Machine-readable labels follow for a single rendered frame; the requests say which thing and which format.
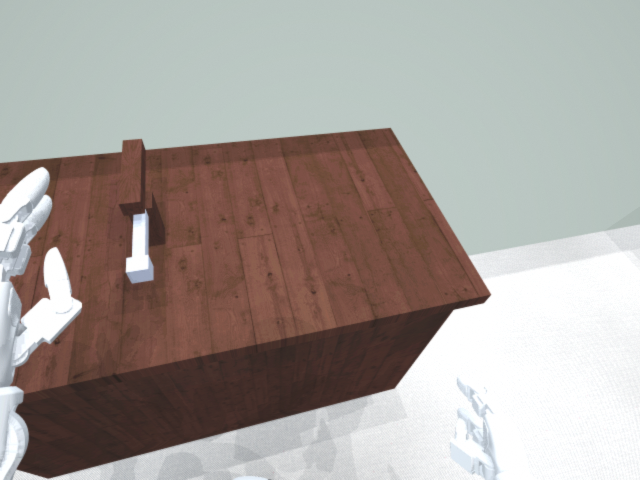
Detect robot left forearm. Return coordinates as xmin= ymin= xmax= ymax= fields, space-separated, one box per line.
xmin=0 ymin=386 xmax=29 ymax=480

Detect counter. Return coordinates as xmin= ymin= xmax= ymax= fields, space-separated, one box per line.
xmin=0 ymin=128 xmax=491 ymax=479

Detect tap lever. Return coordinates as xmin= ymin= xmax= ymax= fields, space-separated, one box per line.
xmin=126 ymin=209 xmax=154 ymax=284

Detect robot left hand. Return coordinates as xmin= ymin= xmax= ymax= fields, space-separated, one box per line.
xmin=0 ymin=167 xmax=82 ymax=387

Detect robot right hand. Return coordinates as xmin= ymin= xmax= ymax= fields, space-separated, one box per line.
xmin=450 ymin=375 xmax=530 ymax=480

